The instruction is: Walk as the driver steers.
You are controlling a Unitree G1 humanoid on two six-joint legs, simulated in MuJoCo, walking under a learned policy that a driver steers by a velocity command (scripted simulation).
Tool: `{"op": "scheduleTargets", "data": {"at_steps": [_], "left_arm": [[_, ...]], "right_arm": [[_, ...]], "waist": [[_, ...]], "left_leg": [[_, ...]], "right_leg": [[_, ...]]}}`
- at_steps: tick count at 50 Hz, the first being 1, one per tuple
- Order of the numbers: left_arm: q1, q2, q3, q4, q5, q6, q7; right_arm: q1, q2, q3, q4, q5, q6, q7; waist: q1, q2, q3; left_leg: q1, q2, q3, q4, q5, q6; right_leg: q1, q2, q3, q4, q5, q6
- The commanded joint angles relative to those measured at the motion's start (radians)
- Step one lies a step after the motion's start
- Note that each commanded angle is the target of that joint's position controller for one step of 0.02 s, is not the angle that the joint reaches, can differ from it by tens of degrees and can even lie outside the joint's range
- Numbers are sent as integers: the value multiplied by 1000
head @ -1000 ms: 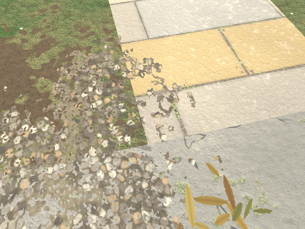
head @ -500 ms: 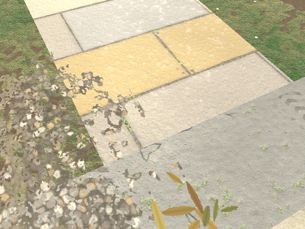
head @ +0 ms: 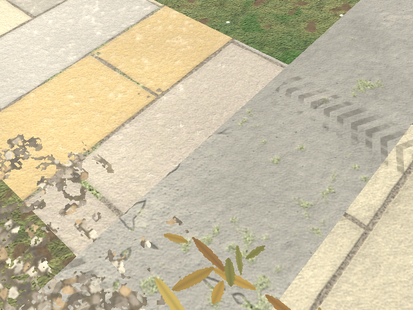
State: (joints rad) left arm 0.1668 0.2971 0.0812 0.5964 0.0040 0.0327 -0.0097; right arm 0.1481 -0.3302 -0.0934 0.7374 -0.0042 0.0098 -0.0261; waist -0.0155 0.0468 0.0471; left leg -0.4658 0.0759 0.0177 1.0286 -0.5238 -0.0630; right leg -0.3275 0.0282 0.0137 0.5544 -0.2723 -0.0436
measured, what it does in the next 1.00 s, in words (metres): steps on the spot, turning right: left foot, then right foot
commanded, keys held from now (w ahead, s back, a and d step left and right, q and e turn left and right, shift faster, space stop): e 0.74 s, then no key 0.26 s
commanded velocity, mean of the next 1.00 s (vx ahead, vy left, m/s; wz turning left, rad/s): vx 0.00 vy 0.00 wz -0.54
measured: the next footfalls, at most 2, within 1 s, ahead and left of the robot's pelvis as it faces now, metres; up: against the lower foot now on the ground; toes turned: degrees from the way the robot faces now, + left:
left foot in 0.36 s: +0.08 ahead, +0.12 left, +0.00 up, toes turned -17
right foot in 0.78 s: -0.01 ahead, -0.16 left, +0.00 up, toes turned -30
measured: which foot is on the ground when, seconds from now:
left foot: up 0.00-0.34, down 0.36-0.78, up 0.80-1.00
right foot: down 0.00-0.36, up 0.38-0.76, down 0.78-1.00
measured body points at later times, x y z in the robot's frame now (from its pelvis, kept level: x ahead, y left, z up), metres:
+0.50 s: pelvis +0.01 +0.02 +0.00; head +0.04 +0.03 +0.45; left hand +0.25 +0.26 -0.09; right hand +0.08 -0.29 -0.07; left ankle +0.05 +0.13 -0.73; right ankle -0.05 -0.10 -0.66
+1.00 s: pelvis -0.02 -0.04 +0.01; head -0.01 -0.08 +0.46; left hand +0.26 +0.11 -0.07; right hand -0.05 -0.36 -0.11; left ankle +0.06 +0.10 -0.66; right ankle -0.06 -0.11 -0.73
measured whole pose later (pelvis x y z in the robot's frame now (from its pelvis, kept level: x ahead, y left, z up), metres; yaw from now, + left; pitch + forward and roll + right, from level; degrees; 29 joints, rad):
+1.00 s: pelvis -0.02 -0.04 +0.01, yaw -31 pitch +1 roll +2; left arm 0.16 0.26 0.04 0.63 0.01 0.01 0.01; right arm 0.16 -0.33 -0.09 0.71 0.00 0.03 -0.03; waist -0.01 0.05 0.05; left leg -0.50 0.05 0.00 1.02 -0.36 -0.08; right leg -0.25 0.03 0.03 0.45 -0.23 -0.06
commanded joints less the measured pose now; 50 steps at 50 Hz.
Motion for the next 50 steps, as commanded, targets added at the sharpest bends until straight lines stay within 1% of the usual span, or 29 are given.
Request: {"op": "scheduleTargets", "data": {"at_steps": [1,4,8,11,14,16,17,18,19,20,21,22,23,24,26,28,31,35,37,38,39,40,41,42,43,44,45,47,50], "left_arm": [[-16,167,44,-61,-17,-28,17],[-37,163,37,-67,-6,-19,31],[-19,180,43,-60,-12,-13,40],[-24,194,47,-64,-10,-7,35],[-34,195,47,-66,-16,-1,25],[-54,191,45,-69,-25,4,25],[-72,185,42,-73,-32,8,28],[-56,158,35,-74,-32,8,33],[2,96,19,-70,-18,7,32],[-12,150,39,-96,-28,-4,34],[13,222,64,-71,-14,-9,35],[25,232,73,-46,-24,-3,33],[47,204,71,-20,-26,10,37],[45,182,65,-19,-25,19,36],[14,133,49,-34,-34,24,28],[-38,109,37,-60,-34,20,23],[-61,86,21,-81,-24,17,9],[-24,110,30,-81,-28,24,-6],[42,108,39,-60,-27,27,-11],[83,128,49,-46,-24,26,-3],[116,224,72,-56,-24,19,11],[92,286,71,-84,5,5,16],[123,232,59,-74,28,-18,6],[86,200,42,-54,25,-32,6],[32,173,35,-48,9,-37,10],[-10,145,21,-48,-6,-37,14],[-34,129,10,-46,-6,-37,20],[-50,102,-3,-39,6,-39,27],[-50,95,-8,-20,8,-38,29]], "right_arm": [[-47,-112,-30,-91,-7,-12,-17],[-4,-87,-26,-84,-6,-13,-10],[-45,-53,-10,-103,-4,-18,-4],[-58,-58,-9,-115,2,-25,6],[-49,-67,-13,-124,9,-35,17],[-16,-65,-16,-122,11,-44,25],[18,-64,-19,-112,9,-48,27],[46,-98,-30,-108,-1,-50,24],[53,-163,-41,-121,-17,-42,15],[46,-197,-48,-113,-46,-39,21],[6,-142,-33,-139,-36,-43,17],[-36,-96,-20,-148,-27,-42,9],[-65,-80,-14,-159,-17,-39,4],[-71,-75,-11,-159,-5,-36,-1],[-45,-78,-9,-153,-11,-25,-12],[-1,-96,-16,-143,-15,-14,-18],[1,-139,-32,-138,-8,-3,-13],[-8,-164,-42,-129,16,-3,3],[-27,-155,-40,-122,38,-5,5],[24,-118,-29,-98,37,-9,9],[54,-53,-7,-108,-2,-12,16],[-2,-31,8,-159,-31,-14,12],[-67,-90,-9,-163,-6,-14,2],[-74,-108,-16,-155,12,-8,-1],[-51,-106,-20,-132,8,-3,-6],[-38,-111,-22,-118,1,4,-10],[-14,-104,-22,-106,-2,8,-8],[24,-80,-15,-88,4,9,-3],[-4,-43,4,-93,4,11,0]], "waist": [[17,-170,-133],[-7,-180,-156],[18,-186,-148],[30,-199,-137],[32,-211,-137],[10,-212,-144],[-17,-205,-146],[-17,-164,-163],[22,56,-191],[30,274,-123],[32,164,-112],[46,107,-98],[55,74,-85],[44,76,-70],[22,95,-64],[-15,120,-85],[-31,133,-119],[-17,154,-126],[30,134,-130],[39,71,-138],[24,-182,-156],[22,-367,-154],[99,-261,-215],[69,-223,-163],[42,-182,-137],[27,-180,-119],[10,-185,-123],[-6,-180,-146],[12,-178,-126]], "left_leg": [[-229,-8,-84,131,65,-1],[-142,-49,-69,96,161,-16],[-102,-71,-84,-121,183,-23],[-31,-93,-92,-232,161,-15],[32,-113,-96,-334,143,1],[106,-120,-92,-469,196,18],[185,-117,-79,-597,297,32],[298,-37,-125,-655,402,62],[411,181,-312,-686,558,146],[353,331,-538,-725,678,319],[331,342,-500,-722,662,353],[310,278,-389,-707,627,309],[307,217,-301,-699,578,268],[315,201,-258,-696,591,263],[325,161,-164,-707,611,263],[399,179,-141,-702,637,280],[404,210,-98,-690,665,286],[371,238,-61,-658,664,266],[327,223,-15,-575,611,210],[239,187,33,-483,527,148],[21,87,130,-228,214,46],[-203,-36,88,-2,-176,-16],[-192,-25,-33,131,-172,-13],[-195,-7,-52,160,-96,1],[-192,4,-59,133,-16,5],[-175,8,-61,113,51,0],[-125,-4,-53,124,111,-9],[-59,-14,-46,92,181,-21],[-7,-5,-47,-111,196,-25]], "right_leg": [[237,-259,308,-192,463,-192],[171,-214,283,-200,451,-193],[173,-199,334,-189,323,-191],[131,-196,398,-180,251,-194],[132,-189,471,-157,278,-187],[135,-166,501,-123,308,-164],[111,-139,494,-96,290,-134],[41,-98,462,-42,175,-85],[-87,13,312,178,-147,-19],[-272,118,148,373,-399,36],[-285,42,164,565,-356,72],[-285,30,150,632,-286,88],[-286,21,133,671,-233,109],[-312,13,123,702,-184,125],[-307,0,65,645,-135,144],[-316,-24,37,538,-133,156],[-213,-58,-3,367,-154,146],[-76,-45,-64,166,-106,104],[56,-17,-97,-41,42,53],[194,-8,-60,-145,148,18],[375,-203,222,-196,463,-51],[367,-431,484,-161,725,-260],[308,-432,465,-192,625,-325],[273,-365,368,-198,523,-271],[251,-305,305,-200,431,-211],[226,-277,267,-200,441,-181],[191,-254,231,-203,494,-176],[178,-230,186,-208,510,-177],[191,-214,177,-211,422,-170]]}}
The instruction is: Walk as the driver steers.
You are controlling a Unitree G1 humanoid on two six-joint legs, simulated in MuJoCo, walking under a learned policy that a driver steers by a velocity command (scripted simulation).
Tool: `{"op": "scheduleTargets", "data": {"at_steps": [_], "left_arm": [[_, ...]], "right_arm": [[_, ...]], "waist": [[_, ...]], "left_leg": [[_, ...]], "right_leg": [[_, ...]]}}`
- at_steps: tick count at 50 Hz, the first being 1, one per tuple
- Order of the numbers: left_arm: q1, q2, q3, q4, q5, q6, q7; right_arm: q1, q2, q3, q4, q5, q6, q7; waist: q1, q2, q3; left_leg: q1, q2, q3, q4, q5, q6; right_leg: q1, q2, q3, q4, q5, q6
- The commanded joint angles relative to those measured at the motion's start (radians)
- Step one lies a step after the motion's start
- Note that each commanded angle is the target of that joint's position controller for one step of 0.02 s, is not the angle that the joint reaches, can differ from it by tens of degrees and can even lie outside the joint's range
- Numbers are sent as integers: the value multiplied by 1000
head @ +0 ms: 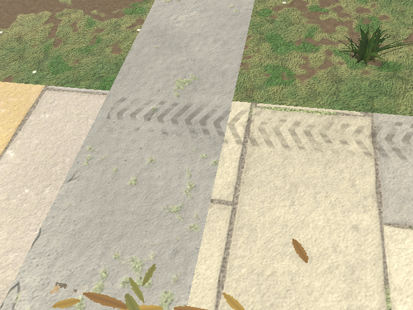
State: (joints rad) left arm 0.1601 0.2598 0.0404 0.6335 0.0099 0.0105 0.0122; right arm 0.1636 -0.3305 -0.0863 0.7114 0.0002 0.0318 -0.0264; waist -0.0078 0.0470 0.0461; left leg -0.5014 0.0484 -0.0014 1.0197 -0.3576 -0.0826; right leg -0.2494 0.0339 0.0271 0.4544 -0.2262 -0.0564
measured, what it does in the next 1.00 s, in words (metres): steps on the spot: left foot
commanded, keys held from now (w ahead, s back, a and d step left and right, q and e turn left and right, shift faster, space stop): no key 0.02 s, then w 0.14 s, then no key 0.84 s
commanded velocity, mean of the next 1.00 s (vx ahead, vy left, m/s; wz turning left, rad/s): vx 0.07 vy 0.00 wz -0.05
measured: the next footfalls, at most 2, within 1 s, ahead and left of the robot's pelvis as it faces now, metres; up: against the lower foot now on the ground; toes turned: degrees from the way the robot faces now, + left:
left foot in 0.24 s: +0.06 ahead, +0.13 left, +0.00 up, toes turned +0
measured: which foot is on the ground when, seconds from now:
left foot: up 0.00-0.22, down 0.24-1.00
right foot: down 0.00-1.00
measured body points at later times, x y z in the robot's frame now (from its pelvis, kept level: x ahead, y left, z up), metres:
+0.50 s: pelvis +0.06 +0.03 -0.01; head +0.07 +0.03 +0.44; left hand +0.20 +0.29 -0.12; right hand +0.21 -0.22 -0.11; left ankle +0.02 +0.13 -0.74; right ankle +0.03 -0.10 -0.74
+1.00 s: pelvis +0.05 +0.02 +0.00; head +0.06 +0.02 +0.44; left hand +0.18 +0.29 -0.13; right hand +0.16 -0.25 -0.12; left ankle +0.02 +0.13 -0.74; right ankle +0.04 -0.10 -0.74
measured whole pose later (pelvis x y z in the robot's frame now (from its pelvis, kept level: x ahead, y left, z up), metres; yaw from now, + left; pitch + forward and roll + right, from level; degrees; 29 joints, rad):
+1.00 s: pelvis +0.05 +0.02 +0.00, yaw -1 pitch -2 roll +0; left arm 0.14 0.26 0.04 0.89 0.00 0.03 0.03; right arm 0.19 -0.28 -0.01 0.82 -0.01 0.00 -0.01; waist 0.00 0.00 0.05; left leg -0.12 0.00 0.03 0.47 -0.32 0.01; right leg -0.15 0.01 0.03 0.48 -0.28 0.00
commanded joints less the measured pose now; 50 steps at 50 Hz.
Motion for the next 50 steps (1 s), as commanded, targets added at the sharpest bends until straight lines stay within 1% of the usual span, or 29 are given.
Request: {"op": "scheduleTargets", "data": {"at_steps": [1,2,3,4,5,7,8,9,10,11,12,13,14,15,16,17,18,19,20,21,22,23,24,25,26,28,34,42,50], "left_arm": [[-39,139,34,-50,3,-14,7],[-19,144,36,-39,2,-12,5],[4,157,39,-27,-1,-11,1],[26,186,47,-16,-6,-10,-4],[39,201,51,-6,-10,-10,-7],[55,201,49,9,-18,-16,-8],[58,200,48,15,-23,-20,-8],[37,186,42,17,-23,-20,-7],[8,173,36,17,-23,-18,-6],[-20,158,30,15,-22,-17,-5],[-34,114,15,11,-11,-22,-4],[-42,61,0,0,10,-30,-4],[-2,50,0,-9,14,-34,0],[-4,100,9,4,17,-32,2],[-18,117,17,9,8,-29,0],[-15,114,19,20,4,-21,2],[-13,116,21,21,3,-14,1],[-3,103,19,28,0,-9,-1],[23,93,15,41,-3,-5,-3],[42,94,14,52,-1,-4,-4],[34,117,17,50,2,-1,-5],[17,160,29,53,-4,0,-4],[-3,149,28,49,-10,2,-3],[-4,133,25,50,-10,5,-1],[0,133,26,56,-8,8,2],[5,130,26,67,-8,9,4],[-21,135,28,89,-6,16,7],[-39,134,28,144,-5,15,18],[-35,125,28,233,-6,10,27]], "right_arm": [[-33,-37,1,-71,-1,-11,2],[-34,-38,4,-72,-1,-12,4],[-41,-45,4,-73,4,-14,7],[-53,-61,1,-79,12,-19,10],[-65,-75,-1,-85,19,-26,12],[-73,-75,1,-88,25,-48,19],[-67,-65,4,-84,25,-61,23],[-55,-49,9,-75,21,-72,26],[-27,-30,14,-61,14,-82,28],[17,-18,18,-44,1,-89,29],[61,-36,16,-35,-12,-93,26],[112,-100,8,-37,-21,-90,20],[61,-126,5,-38,-19,-86,24],[9,-59,23,-60,-7,-82,25],[1,-42,32,-61,-8,-79,24],[3,-65,28,-61,-8,-76,24],[-1,-79,26,-59,-1,-76,24],[-9,-77,30,-58,-1,-76,22],[-32,-75,33,-60,-1,-72,22],[-39,-70,35,-60,0,-69,22],[-15,-66,37,-56,-3,-68,24],[13,-71,37,-60,-7,-70,31],[27,-73,38,-51,-12,-72,37],[14,-73,40,-48,-10,-73,41],[3,-63,43,-50,-6,-72,42],[-3,-55,46,-50,-3,-63,44],[-17,-55,46,-36,-7,-48,45],[-5,-62,45,7,-11,-46,29],[22,-61,48,69,-13,-49,13]], "waist": [[14,-182,-116],[28,-182,-122],[46,-189,-105],[64,-207,-70],[72,-215,-35],[75,-187,-1],[70,-172,1],[52,-150,6],[23,-136,-6],[-12,-130,-39],[-31,-109,-101],[-26,19,-156],[31,197,-148],[20,168,-118],[12,156,-95],[9,133,-88],[10,112,-69],[20,95,-77],[37,83,-88],[46,68,-104],[28,35,-118],[-9,-47,-115],[-9,-66,-123],[1,-65,-120],[5,-63,-128],[6,-66,-129],[6,-58,-104],[5,-42,-75],[5,-45,-45]], "left_leg": [[54,22,-26,-161,18,-4],[80,20,-16,-213,10,0],[90,11,-2,-251,-4,7],[70,-5,16,-268,-32,17],[44,-8,15,-286,-59,31],[22,-5,7,-339,-90,64],[37,-6,8,-373,-88,80],[85,-13,13,-434,-54,94],[167,-30,30,-526,22,104],[286,-43,39,-620,135,110],[430,5,-22,-641,248,118],[538,134,-154,-641,513,151],[486,221,-265,-647,534,256],[461,238,-286,-668,518,304],[462,226,-274,-663,525,299],[469,209,-256,-652,553,292],[468,216,-254,-643,614,289],[456,209,-230,-628,692,278],[429,182,-187,-610,744,255],[401,145,-142,-594,735,220],[388,96,-101,-581,637,181],[391,37,-54,-570,558,150],[384,24,-45,-562,536,133],[371,21,-42,-555,544,130],[373,24,-40,-546,565,131],[370,24,-38,-540,590,132],[356,19,-33,-563,484,122],[344,15,-30,-595,371,108],[327,9,-28,-622,280,102]], "right_leg": [[109,-224,174,-113,343,-161],[106,-225,192,-136,200,-170],[94,-227,224,-170,4,-178],[87,-237,273,-205,-164,-188],[86,-255,324,-227,-269,-193],[103,-279,384,-240,-349,-196],[106,-281,392,-236,-352,-195],[90,-264,370,-214,-287,-186],[65,-234,327,-178,-184,-170],[34,-206,284,-126,-29,-145],[-11,-168,236,-55,105,-98],[-75,-83,128,105,84,-26],[-111,-8,34,125,-113,40],[-109,-35,25,152,-194,77],[-126,-37,21,167,-206,87],[-132,-38,14,179,-216,95],[-140,-48,17,165,-190,100],[-103,-61,23,130,-148,100],[-30,-63,16,66,-54,98],[51,-65,19,4,103,91],[104,-73,40,-6,280,82],[111,-77,53,34,375,58],[135,-76,54,54,398,35],[152,-82,62,54,419,28],[161,-86,70,51,433,24],[175,-87,72,51,455,21],[177,-90,77,30,406,21],[167,-88,75,1,327,25],[150,-80,67,-25,247,34]]}}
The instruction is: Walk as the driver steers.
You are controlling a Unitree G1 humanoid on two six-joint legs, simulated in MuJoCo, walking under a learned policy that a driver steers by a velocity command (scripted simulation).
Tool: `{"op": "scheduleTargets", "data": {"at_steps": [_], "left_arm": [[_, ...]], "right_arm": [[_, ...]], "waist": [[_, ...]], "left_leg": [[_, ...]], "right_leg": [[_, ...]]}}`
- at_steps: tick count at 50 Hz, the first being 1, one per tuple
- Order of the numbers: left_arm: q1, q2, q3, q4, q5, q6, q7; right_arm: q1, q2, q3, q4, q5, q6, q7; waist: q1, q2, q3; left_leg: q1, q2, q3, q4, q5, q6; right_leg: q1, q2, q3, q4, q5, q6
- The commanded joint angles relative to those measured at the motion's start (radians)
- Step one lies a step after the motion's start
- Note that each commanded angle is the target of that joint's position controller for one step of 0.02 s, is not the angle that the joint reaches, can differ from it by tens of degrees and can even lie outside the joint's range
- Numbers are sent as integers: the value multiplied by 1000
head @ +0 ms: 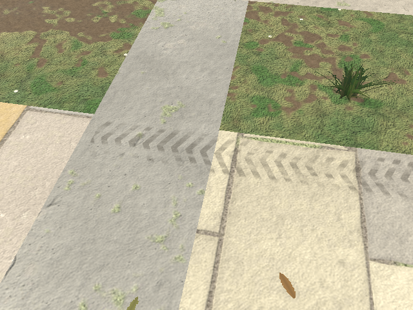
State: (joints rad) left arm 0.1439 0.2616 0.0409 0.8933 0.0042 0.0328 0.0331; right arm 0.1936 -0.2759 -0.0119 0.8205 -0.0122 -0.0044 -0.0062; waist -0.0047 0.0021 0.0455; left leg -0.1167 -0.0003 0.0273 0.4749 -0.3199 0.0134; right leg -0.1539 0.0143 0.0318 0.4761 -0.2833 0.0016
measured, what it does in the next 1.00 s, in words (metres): walks ahead: left foot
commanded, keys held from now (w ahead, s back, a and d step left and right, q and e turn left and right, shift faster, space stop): no key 0.12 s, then w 0.88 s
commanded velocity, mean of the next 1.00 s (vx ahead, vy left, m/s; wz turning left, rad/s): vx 0.33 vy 0.00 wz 0.00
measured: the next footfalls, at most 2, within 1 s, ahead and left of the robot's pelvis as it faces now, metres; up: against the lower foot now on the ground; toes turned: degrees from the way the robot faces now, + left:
left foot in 0.90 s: +0.45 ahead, +0.08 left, +0.00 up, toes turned +3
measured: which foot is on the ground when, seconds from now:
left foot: down 0.00-0.42, up 0.44-0.88, down 0.90-1.00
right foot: down 0.00-0.90, up 0.92-1.00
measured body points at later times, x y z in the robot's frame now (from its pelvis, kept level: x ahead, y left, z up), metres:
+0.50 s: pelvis +0.06 -0.05 +0.00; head +0.06 -0.07 +0.45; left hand +0.10 +0.23 -0.13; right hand +0.11 -0.33 -0.15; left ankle -0.03 +0.09 -0.69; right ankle +0.05 -0.15 -0.74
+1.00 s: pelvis +0.32 -0.01 -0.01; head +0.35 +0.00 +0.43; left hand +0.29 +0.26 -0.16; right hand +0.49 -0.26 -0.12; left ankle +0.41 +0.08 -0.74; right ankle +0.13 -0.14 -0.64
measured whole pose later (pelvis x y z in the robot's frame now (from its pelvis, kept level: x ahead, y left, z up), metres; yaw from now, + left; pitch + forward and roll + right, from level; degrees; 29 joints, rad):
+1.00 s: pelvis +0.32 -0.01 -0.01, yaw +0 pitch +0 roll +0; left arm 0.36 0.26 0.03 1.02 -0.03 -0.08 0.00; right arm 0.08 -0.27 -0.04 0.81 0.01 -0.09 0.04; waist 0.03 -0.01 0.06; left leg -0.43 -0.03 0.07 0.55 -0.14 0.07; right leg -0.19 0.00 0.06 1.11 -0.46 -0.05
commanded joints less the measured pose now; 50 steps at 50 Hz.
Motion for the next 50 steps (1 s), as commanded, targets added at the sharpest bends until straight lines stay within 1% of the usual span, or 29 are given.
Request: {"op": "scheduleTargets", "data": {"at_steps": [1,6,7,9,11,12,14,16,17,19,20,21,22,23,24,25,28,31,35,37,40,43,44,45,46,47,48,49,50], "left_arm": [[-18,123,28,-15,0,-13,6],[-12,117,27,45,-1,-16,8],[5,112,26,62,-3,-15,9],[11,110,30,76,-14,-18,9],[-43,85,24,48,-20,-46,-1],[-70,74,21,30,-25,-65,-10],[-82,98,29,22,-38,-91,-26],[-69,93,26,28,-42,-109,-41],[-58,85,25,40,-38,-115,-46],[62,73,30,103,-28,-120,-53],[150,85,40,144,-27,-114,-51],[237,107,51,167,-31,-110,-45],[348,190,69,177,-28,-111,-33],[392,250,71,180,-16,-126,-48],[297,202,51,156,-13,-143,-52],[226,144,34,130,-16,-153,-54],[164,88,7,109,-6,-147,-58],[227,108,6,125,-5,-136,-41],[254,136,7,121,-4,-127,-20],[295,143,10,132,-11,-125,-17],[313,145,17,142,-23,-117,-16],[279,175,33,129,-15,-103,-15],[264,182,37,123,-9,-93,-15],[257,167,31,114,-2,-85,-15],[285,118,12,88,18,-85,-15],[431,-40,-28,95,0,-109,-30],[331,88,-1,91,-32,-137,-38],[224,143,16,50,-58,-154,-40],[175,138,14,38,-53,-161,-31]], "right_arm": [[-5,-115,-26,-32,0,-14,-9],[14,-110,-22,9,0,-15,-14],[33,-111,-22,23,2,-14,-16],[46,-141,-34,32,15,-8,-23],[105,-181,-47,47,28,-16,-28],[118,-209,-57,56,33,-25,-30],[120,-199,-59,52,23,-47,-29],[87,-190,-62,36,38,-53,-22],[71,-196,-65,32,43,-52,-20],[44,-202,-68,29,49,-40,-14],[58,-178,-61,32,42,-38,-11],[49,-134,-46,29,35,-42,-7],[23,-50,-20,-2,17,-50,-1],[6,-49,-23,-47,38,-70,-9],[10,-99,-35,-46,69,-85,-9],[14,-122,-40,-41,75,-96,0],[2,-122,-54,-28,37,-101,16],[-43,-79,-46,-44,28,-84,28],[-210,-34,-26,-105,33,-83,30],[-269,-34,-23,-123,37,-84,36],[-312,-50,-26,-147,42,-89,50],[-230,-101,-49,-132,39,-94,56],[-115,-132,-67,-101,39,-91,51],[56,-167,-89,-47,41,-85,42],[223,-232,-106,-9,28,-78,29],[244,-262,-106,15,15,-81,43],[197,-160,-80,10,21,-86,44],[105,-129,-70,-2,22,-93,42],[29,-117,-65,-13,18,-101,44]], "waist": [[2,-1,-41],[3,-2,-26],[3,3,-46],[-4,52,8],[-30,148,96],[-33,182,137],[-33,150,148],[-19,110,111],[-10,102,84],[51,92,24],[77,79,-8],[116,40,-31],[149,-198,-66],[145,-299,-82],[99,-167,-5],[70,-124,48],[31,-89,58],[41,-75,49],[79,-69,80],[96,-72,97],[79,-74,110],[4,-103,18],[-59,-118,-61],[-139,-107,-164],[-172,28,-305],[-70,312,-452],[-106,190,-348],[-87,138,-184],[-53,30,-116]], "left_leg": [[-60,57,-56,-81,233,6],[-71,53,-56,-94,193,7],[-65,44,-50,-99,89,12],[-104,66,-111,-137,-278,65],[-112,228,-344,-283,-549,164],[-128,324,-476,-350,-569,220],[-52,377,-529,-372,-440,250],[9,329,-415,-351,-288,204],[-14,281,-330,-332,-206,179],[-152,193,-186,-250,-121,146],[-217,159,-149,-181,-101,132],[-288,118,-95,-43,-43,97],[-443,18,22,326,-74,15],[-607,-62,-53,586,-271,3],[-698,14,-141,716,-229,28],[-733,62,-139,731,-117,53],[-655,134,-98,622,93,48],[-641,129,-42,523,185,-3],[-562,92,6,231,332,-29],[-527,71,20,143,377,-22],[-529,65,-7,62,367,16],[-390,18,12,50,282,67],[-247,-17,37,54,258,92],[-14,-25,44,51,271,120],[310,175,-198,87,231,178],[559,387,-728,-101,-73,342],[472,357,-773,-208,-176,296],[320,334,-612,-228,-109,257],[168,301,-491,-253,30,240]], "right_leg": [[52,-59,61,-50,295,-23],[38,-54,55,-62,256,-18],[39,-37,36,-55,157,-20],[-69,16,-15,18,-185,-33],[-240,28,-65,179,-231,-35],[-292,-7,-51,274,-180,-42],[-422,-74,3,390,-256,-60],[-401,-101,-3,282,-241,-70],[-308,-85,-36,195,-180,-65],[-10,-9,-130,26,57,-37],[121,29,-149,14,86,-21],[229,-3,-85,-19,54,-35],[328,-233,277,-176,-110,-127],[345,-399,674,-318,-273,-281],[292,-419,656,-326,-359,-300],[256,-373,538,-328,-337,-259],[178,-263,272,-349,9,-174],[166,-224,140,-362,273,-186],[101,-191,46,-396,329,-178],[112,-206,33,-410,317,-181],[210,-253,25,-375,375,-171],[300,-276,9,-228,724,-142],[300,-258,-9,-86,891,-129],[213,-212,-39,124,914,-101],[-43,-147,-61,451,556,-79],[-382,60,18,776,-252,-32],[-486,13,126,886,-277,-54],[-543,-36,91,893,-188,-71],[-500,-92,71,844,-89,-72]]}}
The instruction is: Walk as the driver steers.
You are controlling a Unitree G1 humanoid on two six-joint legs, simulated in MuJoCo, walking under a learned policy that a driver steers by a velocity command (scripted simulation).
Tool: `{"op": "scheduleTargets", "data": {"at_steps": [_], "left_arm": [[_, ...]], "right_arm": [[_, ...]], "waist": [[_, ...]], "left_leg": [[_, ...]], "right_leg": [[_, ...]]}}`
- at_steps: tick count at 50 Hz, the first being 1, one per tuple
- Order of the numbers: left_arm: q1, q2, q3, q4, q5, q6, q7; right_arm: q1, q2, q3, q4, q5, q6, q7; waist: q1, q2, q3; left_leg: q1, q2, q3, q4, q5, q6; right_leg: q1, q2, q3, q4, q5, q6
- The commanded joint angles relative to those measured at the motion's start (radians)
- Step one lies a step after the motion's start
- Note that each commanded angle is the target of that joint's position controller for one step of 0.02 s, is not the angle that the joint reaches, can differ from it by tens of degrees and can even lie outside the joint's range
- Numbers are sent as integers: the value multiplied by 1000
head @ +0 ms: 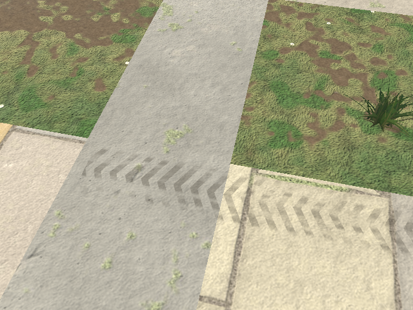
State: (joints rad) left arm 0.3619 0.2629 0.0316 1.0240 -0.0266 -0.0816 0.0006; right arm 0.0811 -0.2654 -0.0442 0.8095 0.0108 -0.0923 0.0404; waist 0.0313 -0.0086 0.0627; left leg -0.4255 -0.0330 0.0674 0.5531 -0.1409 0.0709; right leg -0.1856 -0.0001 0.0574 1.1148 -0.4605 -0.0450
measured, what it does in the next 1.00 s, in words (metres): walks ahead: right foot, then left foot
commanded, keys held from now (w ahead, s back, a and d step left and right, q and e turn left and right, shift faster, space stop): w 0.66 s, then no key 0.34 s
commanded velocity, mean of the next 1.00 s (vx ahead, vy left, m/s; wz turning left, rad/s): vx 0.42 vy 0.00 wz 0.00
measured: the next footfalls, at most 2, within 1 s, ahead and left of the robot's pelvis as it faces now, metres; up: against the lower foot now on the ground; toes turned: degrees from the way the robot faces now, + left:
right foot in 0.46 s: +0.43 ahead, -0.15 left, +0.00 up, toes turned -2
left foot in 0.92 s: +0.67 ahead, +0.07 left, +0.00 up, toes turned +2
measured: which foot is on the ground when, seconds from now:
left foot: down 0.00-0.48, up 0.50-0.90, down 0.92-1.00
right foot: up 0.00-0.44, down 0.46-0.96, up 0.98-1.00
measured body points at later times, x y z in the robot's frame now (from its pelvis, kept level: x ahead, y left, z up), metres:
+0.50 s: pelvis +0.28 -0.05 +0.00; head +0.32 -0.06 +0.45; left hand +0.48 +0.20 -0.09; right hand +0.26 -0.33 -0.14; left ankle +0.11 +0.08 -0.69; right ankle +0.39 -0.15 -0.73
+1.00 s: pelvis +0.51 -0.04 +0.00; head +0.54 -0.02 +0.45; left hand +0.55 +0.23 -0.14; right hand +0.69 -0.28 -0.10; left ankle +0.63 +0.06 -0.72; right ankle +0.40 -0.16 -0.70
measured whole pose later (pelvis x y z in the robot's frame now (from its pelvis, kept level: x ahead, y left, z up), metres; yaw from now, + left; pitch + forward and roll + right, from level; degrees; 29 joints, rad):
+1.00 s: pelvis +0.51 -0.04 +0.00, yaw +0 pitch +1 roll -1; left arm 0.26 0.27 0.04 0.99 0.00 -0.05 0.01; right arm 0.06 -0.24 -0.03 0.88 -0.02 -0.07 0.01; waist 0.04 0.00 0.04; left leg -0.44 0.00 0.02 0.49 -0.07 0.05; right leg -0.18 0.03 0.00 0.74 -0.53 0.00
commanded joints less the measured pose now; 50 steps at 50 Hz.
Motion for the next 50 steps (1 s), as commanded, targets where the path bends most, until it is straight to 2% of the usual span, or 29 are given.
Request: {"op": "scheduleTargets", "data": {"at_steps": [1,2,3,5,9,13,17,20,21,22,23,24,25,26,27,28,30,31,33,35,38,42,44,45,46,47,48,49,50], "left_arm": [[-57,129,31,-95,-7,-43,8],[-32,112,32,-91,1,-31,9],[-16,90,30,-90,4,-18,10],[-35,72,29,-103,9,2,13],[-191,77,29,-169,26,4,13],[-332,53,16,-209,20,-11,-1],[-430,63,12,-253,8,-19,-23],[-406,100,23,-265,5,-26,-38],[-343,121,35,-251,6,-28,-38],[-202,157,57,-208,7,-28,-34],[-16,220,81,-160,17,-26,-25],[90,325,107,-136,29,-17,-21],[95,234,81,-134,21,-17,-26],[5,180,62,-150,18,-20,-26],[-81,146,52,-172,20,-21,-25],[-141,114,41,-181,25,-22,-28],[-179,89,33,-180,37,-27,-32],[-170,98,36,-172,35,-32,-32],[-143,127,43,-154,32,-37,-25],[-126,139,44,-140,36,-32,-13],[-99,141,40,-121,35,-19,1],[-55,146,38,-80,25,3,10],[-75,152,42,-71,20,17,15],[-95,153,43,-71,16,23,18],[-93,143,41,-70,18,28,19],[-48,121,32,-74,36,25,19],[107,23,3,-45,49,19,11],[109,29,-1,-24,32,27,8],[46,104,18,-40,11,41,9]], "right_arm": [[101,-109,-29,-4,-14,-20,1],[85,-91,-23,1,-24,-25,3],[85,-82,-21,9,-22,-27,5],[110,-94,-23,32,-13,-32,1],[180,-139,-33,62,-11,-22,-26],[247,-159,-36,90,1,-11,-40],[315,-162,-39,130,8,9,-42],[302,-180,-48,135,10,27,-48],[280,-188,-50,130,9,32,-49],[265,-175,-44,125,6,38,-49],[272,-139,-27,105,-8,39,-51],[385,-17,10,86,-16,18,-39],[363,-62,4,103,4,-7,-36],[271,-147,-19,78,35,-24,-31],[214,-152,-19,65,39,-30,-33],[185,-143,-23,64,24,-26,-39],[213,-110,-27,75,8,-1,-43],[224,-88,-24,79,5,10,-43],[188,-81,-23,62,-1,21,-47],[126,-80,-25,39,-12,22,-50],[39,-40,-10,20,-15,13,-42],[-30,-57,-10,3,-11,12,-29],[-16,-89,-19,3,-17,6,-21],[26,-104,-26,18,-22,2,-20],[98,-129,-37,49,-30,-2,-23],[161,-189,-50,64,-41,-4,-30],[187,-202,-45,71,-51,8,-36],[208,-107,-22,81,-33,24,-34],[166,-92,-12,78,-17,30,-27]], "waist": [[-58,21,-90],[-26,47,-93],[-11,58,-89],[0,60,-54],[-36,42,-3],[-87,45,10],[-112,54,26],[-71,78,-4],[-31,91,-43],[40,82,-127],[105,27,-270],[63,-219,-401],[86,-218,-442],[73,-159,-278],[43,-98,-189],[16,-55,-119],[-36,-83,-85],[-46,-77,-81],[-49,-59,-56],[-44,-42,-31],[-16,-55,-45],[6,-67,-63],[-18,-74,-78],[-48,-68,-94],[-77,-42,-130],[-77,39,-217],[-14,214,-351],[-49,241,-424],[-53,167,-353]], "left_leg": [[366,299,-434,-351,-27,174],[305,270,-372,-377,23,167],[273,257,-339,-402,43,172],[223,250,-279,-440,75,184],[250,235,-212,-477,98,179],[276,200,-129,-471,117,139],[417,255,-136,-414,145,131],[511,298,-152,-329,277,105],[516,288,-138,-252,425,91],[485,241,-100,-85,547,68],[326,187,-59,176,420,36],[-102,7,-20,568,-54,-45],[-250,-18,-169,716,-441,-36],[-338,45,-184,770,-387,-14],[-324,104,-154,733,-288,-6],[-287,141,-138,664,-214,-12],[-174,179,-140,585,-134,-25],[-157,182,-132,564,-118,-34],[-196,189,-125,490,-54,-56],[-219,176,-112,361,27,-80],[-99,123,-60,124,201,-83],[-54,87,-76,-3,249,-64],[-32,82,-93,-42,182,-36],[21,73,-88,-85,189,-20],[132,59,-72,-146,295,-2],[315,155,-153,-107,708,32],[620,350,-348,-32,976,190],[623,418,-464,-81,866,272],[508,385,-448,-142,578,245]], "right_leg": [[-425,-112,36,149,145,-19],[-362,-139,45,118,179,-16],[-337,-148,42,87,187,-10],[-357,-164,25,15,197,9],[-483,-171,7,-222,393,55],[-422,-118,-47,-474,573,61],[-446,-95,-42,-580,535,39],[-391,-73,-45,-620,419,-2],[-295,-46,-69,-634,390,-20],[-108,-15,-97,-655,396,-48],[186,-112,4,-614,409,-102],[570,-361,465,-668,271,-268],[602,-399,685,-810,152,-296],[475,-363,537,-826,130,-239],[328,-322,399,-848,193,-205],[196,-281,304,-884,269,-189],[54,-229,200,-946,354,-170],[26,-221,168,-965,401,-179],[11,-218,118,-994,469,-194],[14,-205,53,-977,704,-188],[-10,-140,-65,-940,852,-139],[96,-178,-42,-879,833,-129],[153,-206,-9,-809,832,-113],[166,-201,-5,-753,830,-97],[162,-156,-18,-657,833,-69],[88,-87,-52,-506,677,-25],[-144,0,-66,-267,185,35],[-205,30,-14,-113,-229,72],[-242,-2,26,-55,-264,76]]}}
